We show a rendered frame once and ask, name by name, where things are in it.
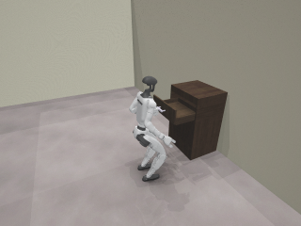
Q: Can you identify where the drawer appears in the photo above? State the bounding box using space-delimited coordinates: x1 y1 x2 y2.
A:
153 94 196 125

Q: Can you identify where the robot left upper arm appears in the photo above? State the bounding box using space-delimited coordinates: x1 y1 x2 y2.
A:
129 91 143 113

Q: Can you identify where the robot left hand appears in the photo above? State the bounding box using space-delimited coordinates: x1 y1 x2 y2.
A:
153 107 159 116

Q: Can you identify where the robot right upper arm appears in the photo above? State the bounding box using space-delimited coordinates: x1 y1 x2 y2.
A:
144 99 157 128

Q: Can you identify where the robot torso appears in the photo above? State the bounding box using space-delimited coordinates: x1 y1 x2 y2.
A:
134 95 154 141

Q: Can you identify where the robot right hand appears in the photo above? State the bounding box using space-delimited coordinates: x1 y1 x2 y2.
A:
163 136 176 148

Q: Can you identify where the robot left shin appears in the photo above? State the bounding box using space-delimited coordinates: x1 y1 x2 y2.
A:
141 146 156 167

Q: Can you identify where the cabinet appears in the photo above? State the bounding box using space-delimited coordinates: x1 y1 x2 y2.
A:
168 80 228 160

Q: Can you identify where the right robot forearm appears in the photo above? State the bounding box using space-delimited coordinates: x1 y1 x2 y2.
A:
146 121 166 140

